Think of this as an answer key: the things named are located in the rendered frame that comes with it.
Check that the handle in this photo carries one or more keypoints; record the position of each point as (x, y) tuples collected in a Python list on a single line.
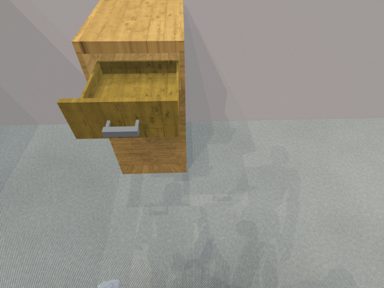
[(132, 131)]

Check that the drawer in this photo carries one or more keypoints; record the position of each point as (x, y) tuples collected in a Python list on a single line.
[(123, 92)]

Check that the cabinet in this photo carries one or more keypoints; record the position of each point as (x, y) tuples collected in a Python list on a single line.
[(130, 30)]

